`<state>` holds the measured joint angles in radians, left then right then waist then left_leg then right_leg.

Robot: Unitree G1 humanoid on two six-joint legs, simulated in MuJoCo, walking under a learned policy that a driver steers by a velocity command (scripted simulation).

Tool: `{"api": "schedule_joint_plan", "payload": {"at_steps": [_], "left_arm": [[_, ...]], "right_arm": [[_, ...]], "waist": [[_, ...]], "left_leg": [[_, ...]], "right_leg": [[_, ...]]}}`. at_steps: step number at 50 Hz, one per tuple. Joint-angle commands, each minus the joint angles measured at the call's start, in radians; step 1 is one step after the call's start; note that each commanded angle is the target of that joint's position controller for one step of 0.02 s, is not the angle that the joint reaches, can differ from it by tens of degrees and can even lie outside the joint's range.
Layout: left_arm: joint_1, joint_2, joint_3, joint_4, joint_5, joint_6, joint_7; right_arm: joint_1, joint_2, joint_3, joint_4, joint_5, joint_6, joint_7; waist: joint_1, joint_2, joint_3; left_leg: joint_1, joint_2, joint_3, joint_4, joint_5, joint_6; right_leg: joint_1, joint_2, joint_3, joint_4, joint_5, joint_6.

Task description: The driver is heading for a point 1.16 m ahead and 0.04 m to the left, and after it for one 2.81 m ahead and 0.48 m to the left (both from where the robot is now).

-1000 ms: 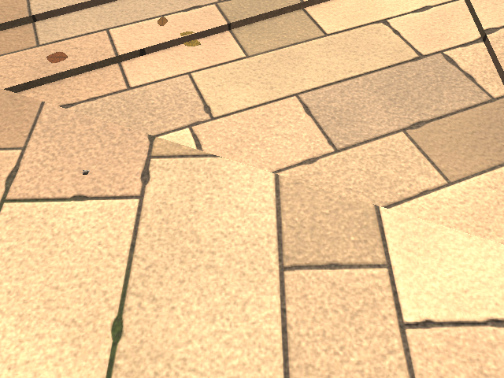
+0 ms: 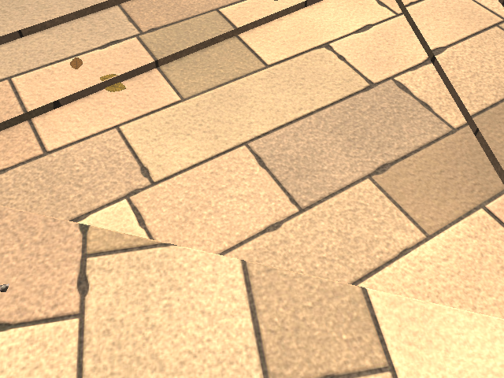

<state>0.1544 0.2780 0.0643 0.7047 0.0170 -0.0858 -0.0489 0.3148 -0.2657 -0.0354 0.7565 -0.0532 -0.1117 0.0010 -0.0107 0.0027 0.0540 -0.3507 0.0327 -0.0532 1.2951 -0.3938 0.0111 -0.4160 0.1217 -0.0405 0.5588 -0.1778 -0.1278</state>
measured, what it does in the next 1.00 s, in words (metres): walks ahead: left foot, then right foot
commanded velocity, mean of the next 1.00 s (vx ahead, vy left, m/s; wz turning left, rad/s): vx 0.50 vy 0.00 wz -0.19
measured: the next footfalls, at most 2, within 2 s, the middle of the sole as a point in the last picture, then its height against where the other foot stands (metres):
left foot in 0.36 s outside the picture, level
right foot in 0.90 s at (310, 306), level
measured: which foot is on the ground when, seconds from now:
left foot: up 0.00-0.34, down 0.36-0.94, up 0.96-1.00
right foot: down 0.00-0.38, up 0.40-0.88, down 0.90-1.00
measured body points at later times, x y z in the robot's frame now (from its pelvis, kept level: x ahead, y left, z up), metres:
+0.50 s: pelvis +0.30 +0.06 +0.02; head +0.32 +0.05 +0.47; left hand +0.42 +0.30 -0.11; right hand +0.38 -0.21 -0.09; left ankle +0.36 +0.14 -0.72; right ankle +0.18 -0.05 -0.63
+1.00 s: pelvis +0.55 -0.03 +0.00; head +0.57 -0.04 +0.45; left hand +0.77 +0.17 -0.09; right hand +0.49 -0.26 -0.15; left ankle +0.41 +0.12 -0.63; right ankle +0.59 -0.13 -0.72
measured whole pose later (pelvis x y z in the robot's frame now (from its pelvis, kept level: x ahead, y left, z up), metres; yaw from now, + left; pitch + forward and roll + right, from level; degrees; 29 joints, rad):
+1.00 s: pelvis +0.55 -0.03 +0.00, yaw -9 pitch +2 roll +0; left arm 0.11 0.22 0.03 0.76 0.07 -0.11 -0.03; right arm 0.43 -0.22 0.00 0.98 -0.06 -0.12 0.08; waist -0.03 0.01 -0.01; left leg -0.26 -0.02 -0.06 1.12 -0.48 0.05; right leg -0.40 0.00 -0.09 0.61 -0.24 -0.06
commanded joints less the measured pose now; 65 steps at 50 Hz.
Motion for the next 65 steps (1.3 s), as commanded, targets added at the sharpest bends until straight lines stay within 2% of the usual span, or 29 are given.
{"api": "schedule_joint_plan", "payload": {"at_steps": [1, 3, 4, 9, 12, 16, 18, 19, 20, 21, 22, 23, 25, 32, 41, 42, 43, 44, 45, 46, 47, 48, 49, 50, 53, 55, 58, 62, 65], "left_arm": [[0.161, 0.017, -0.011, 0.045, 0.031, -0.043, 0.001], [0.081, 0.054, -0.004, 0.013, 0.023, -0.056, -0.011], [0.082, 0.070, -0.003, 0.008, 0.035, -0.063, -0.018], [0.156, 0.118, 0.004, 0.027, 0.035, -0.067, -0.048], [0.254, 0.145, 0.020, 0.056, 0.039, -0.051, -0.066], [0.246, 0.138, 0.020, 0.084, 0.047, -0.034, -0.041], [0.221, 0.137, 0.015, 0.091, 0.067, -0.038, -0.033], [0.317, 0.035, -0.014, 0.074, 0.080, -0.048, -0.025], [0.401, -0.018, -0.036, 0.081, 0.087, -0.061, -0.037], [0.214, 0.060, -0.012, 0.046, 0.057, -0.050, -0.040], [0.150, 0.060, -0.008, 0.037, 0.044, -0.043, -0.017], [0.155, 0.066, -0.011, 0.050, 0.050, -0.036, 0.008], [0.128, 0.026, -0.031, 0.050, 0.082, -0.026, 0.012], [-0.005, -0.018, -0.051, 0.028, 0.059, 0.020, -0.015], [-0.234, 0.010, -0.030, -0.044, 0.041, 0.029, -0.012], [-0.172, 0.000, -0.032, -0.039, 0.058, 0.015, -0.010], [-0.112, 0.033, -0.018, -0.028, 0.061, 0.001, -0.002], [-0.152, 0.059, -0.005, -0.037, 0.034, -0.001, 0.001], [-0.121, 0.061, -0.005, -0.028, 0.024, -0.005, 0.008], [0.078, 0.108, 0.012, 0.023, 0.012, -0.014, 0.020], [0.326, 0.150, 0.012, 0.074, 0.022, -0.012, 0.024], [0.520, 0.100, 0.007, 0.133, 0.059, -0.016, 0.021], [0.419, 0.108, 0.021, 0.148, 0.068, -0.033, 0.030], [0.283, 0.065, 0.006, 0.140, 0.051, -0.031, 0.039], [0.131, -0.102, -0.049, 0.115, 0.040, -0.029, 0.059], [0.130, -0.078, -0.041, 0.127, 0.048, -0.042, 0.068], [0.245, -0.034, -0.024, 0.204, 0.108, -0.046, 0.068], [0.336, -0.076, -0.067, 0.247, 0.085, -0.052, 0.078], [0.365, -0.057, -0.084, 0.264, 0.108, -0.048, 0.052]], "right_arm": [[-0.007, -0.013, 0.023, -0.113, -0.095, -0.015, 0.021], [-0.001, -0.072, 0.021, -0.118, -0.039, 0.011, 0.021], [-0.005, -0.079, 0.025, -0.120, -0.033, 0.018, 0.012], [-0.203, -0.015, 0.075, -0.163, -0.019, 0.051, 0.015], [-0.284, -0.049, 0.080, -0.168, -0.017, 0.055, 0.041], [-0.327, -0.094, 0.071, -0.163, -0.003, 0.034, 0.023], [-0.160, -0.159, 0.036, -0.110, 0.029, 0.004, 0.013], [0.029, -0.203, 0.022, -0.056, 0.016, -0.009, 0.019], [0.224, -0.177, 0.027, -0.012, 0.007, 0.005, 0.023], [0.277, -0.155, 0.024, 0.025, -0.003, 0.004, 0.021], [0.166, -0.139, 0.022, 0.025, 0.004, -0.001, 0.019], [0.078, -0.072, 0.040, 0.015, 0.005, 0.003, 0.012], [0.010, -0.003, 0.058, 0.011, 0.011, 0.003, -0.005], [0.082, -0.059, 0.022, 0.081, -0.015, -0.025, 0.038], [0.242, -0.056, 0.027, 0.207, -0.023, -0.007, 0.072], [0.219, -0.057, 0.030, 0.191, -0.062, -0.010, 0.067], [0.115, -0.072, 0.024, 0.156, -0.052, -0.018, 0.062], [0.085, -0.127, 0.003, 0.163, 0.012, -0.014, 0.064], [0.164, -0.141, 0.001, 0.192, 0.004, -0.010, 0.064], [0.164, -0.115, 0.006, 0.192, -0.012, -0.013, 0.068], [0.375, 0.054, 0.054, 0.193, -0.047, -0.020, 0.072], [0.226, -0.001, 0.036, 0.162, -0.015, -0.029, 0.098], [0.052, -0.051, 0.012, 0.123, 0.009, -0.032, 0.091], [0.007, -0.043, 0.011, 0.113, 0.004, -0.027, 0.063], [0.011, 0.059, 0.041, 0.103, -0.042, 0.011, 0.055], [-0.007, 0.035, 0.030, 0.094, -0.029, 0.021, 0.074], [-0.030, 0.063, 0.041, 0.077, -0.032, 0.036, 0.102], [-0.142, 0.025, 0.033, 0.049, -0.042, 0.030, 0.106], [-0.210, 0.018, 0.033, 0.030, -0.036, 0.044, 0.098]], "waist": [[0.004, -0.034, -0.083], [-0.021, -0.040, -0.103], [-0.019, -0.025, -0.105], [0.036, -0.034, -0.048], [0.091, -0.053, -0.020], [0.073, -0.064, -0.017], [-0.008, -0.038, -0.133], [-0.022, 0.154, -0.374], [-0.082, 0.305, -0.530], [-0.160, 0.125, -0.304], [-0.109, 0.084, -0.117], [-0.069, 0.065, -0.083], [-0.021, 0.050, -0.105], [-0.025, 0.044, -0.052], [-0.062, 0.069, 0.016], [-0.018, 0.096, -0.011], [0.037, 0.061, -0.030], [0.046, 0.036, -0.024], [0.034, 0.063, -0.058], [0.099, -0.008, -0.180], [0.095, -0.280, -0.492], [0.205, -0.237, -0.432], [0.188, -0.135, -0.132], [0.127, -0.051, -0.054], [0.001, -0.033, -0.064], [-0.006, -0.018, -0.028], [0.012, -0.012, -0.027], [0.061, -0.040, -0.009], [0.071, -0.049, 0.042]], "left_leg": [[-0.370, 0.074, -0.091, -0.038, 0.119, 0.008], [-0.324, 0.080, -0.052, -0.051, 0.114, -0.018], [-0.319, 0.082, -0.045, -0.092, 0.137, -0.039], [-0.152, 0.048, 0.040, -0.513, 0.353, -0.085], [-0.193, 0.025, 0.042, -0.653, 0.412, -0.059], [-0.204, 0.012, 0.028, -0.797, 0.393, 0.025], [0.150, -0.004, 0.057, -0.764, 0.492, 0.114], [0.586, 0.147, -0.150, -0.734, 0.653, 0.294], [0.950, 0.366, -0.562, -0.865, 0.522, 0.468], [0.800, 0.345, -0.602, -0.981, 0.216, 0.347], [0.588, 0.315, -0.486, -1.032, 0.022, 0.277], [0.446, 0.284, -0.403, -1.082, 0.021, 0.264], [0.327, 0.241, -0.284, -1.142, 0.235, 0.263], [0.223, 0.177, -0.050, -1.192, 0.535, 0.280], [0.398, 0.214, -0.047, -1.106, 0.589, 0.229], [0.344, 0.219, -0.042, -1.037, 0.673, 0.212], [0.280, 0.193, -0.009, -0.982, 0.770, 0.187], [0.282, 0.162, 0.002, -0.946, 0.800, 0.185], [0.201, 0.132, -0.001, -0.865, 0.875, 0.166], [0.063, 0.065, 0.031, -0.624, 0.787, 0.108], [-0.224, -0.090, 0.053, -0.223, 0.040, 0.013], [-0.461, -0.137, -0.020, 0.086, -0.253, 0.024], [-0.548, -0.042, -0.084, 0.161, -0.116, 0.065], [-0.486, 0.023, -0.063, 0.144, -0.029, 0.072], [-0.282, 0.105, -0.075, -0.012, 0.117, 0.078], [-0.289, 0.096, -0.042, -0.148, 0.168, 0.064], [-0.345, 0.121, -0.048, -0.264, 0.416, 0.059], [-0.491, 0.121, -0.048, -0.482, 0.772, 0.055], [-0.261, 0.092, 0.026, -0.598, 0.907, 0.068]], "right_leg": [[0.303, -0.256, 0.387, -0.281, 0.040, -0.180], [0.147, -0.243, 0.357, -0.315, 0.094, -0.204], [0.118, -0.234, 0.353, -0.326, 0.112, -0.205], [0.003, -0.164, 0.283, -0.304, 0.241, -0.152], [0.162, -0.245, 0.361, -0.256, 0.230, -0.162], [0.379, -0.327, 0.437, -0.199, 0.285, -0.112], [0.282, -0.224, 0.339, -0.027, 0.516, -0.022], [0.076, -0.065, 0.255, 0.251, 0.314, 0.053], [-0.254, 0.074, 0.196, 0.540, -0.375, 0.116], [-0.436, 0.010, 0.222, 0.719, -0.361, 0.089], [-0.485, -0.061, 0.210, 0.746, -0.244, 0.071], [-0.428, -0.126, 0.204, 0.694, -0.144, 0.061], [-0.302, -0.189, 0.181, 0.614, -0.068, 0.069], [-0.277, -0.213, 0.055, 0.245, 0.181, 0.130], [-0.265, -0.168, 0.046, 0.057, 0.169, 0.073], [-0.156, -0.161, 0.050, 0.234, 0.190, 0.065], [-0.065, -0.147, 0.042, 0.226, 0.122, 0.049], [0.015, -0.112, -0.026, -0.021, 0.033, 0.041], [0.240, -0.098, -0.048, 0.000, 0.115, 0.016], [0.520, -0.169, 0.044, 0.055, 0.281, -0.074], [1.018, -0.465, 0.437, 0.011, 0.511, -0.352], [0.985, -0.539, 0.708, -0.173, 0.218, -0.352], [0.684, -0.521, 0.574, -0.224, 0.074, -0.238], [0.464, -0.509, 0.458, -0.260, 0.044, -0.207], [0.208, -0.422, 0.217, -0.349, 0.167, -0.144], [0.167, -0.379, 0.104, -0.398, 0.171, -0.126], [0.225, -0.391, 0.013, -0.366, 0.295, -0.127], [0.356, -0.370, -0.028, -0.260, 0.168, -0.104], [0.179, -0.330, -0.106, -0.209, 0.015, -0.083]]}}
Keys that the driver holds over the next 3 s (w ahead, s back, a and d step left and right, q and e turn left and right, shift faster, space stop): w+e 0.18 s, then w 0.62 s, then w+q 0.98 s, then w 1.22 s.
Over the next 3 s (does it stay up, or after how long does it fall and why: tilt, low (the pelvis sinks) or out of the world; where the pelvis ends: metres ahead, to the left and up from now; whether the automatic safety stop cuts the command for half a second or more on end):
stays up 1.61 0.21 -0.15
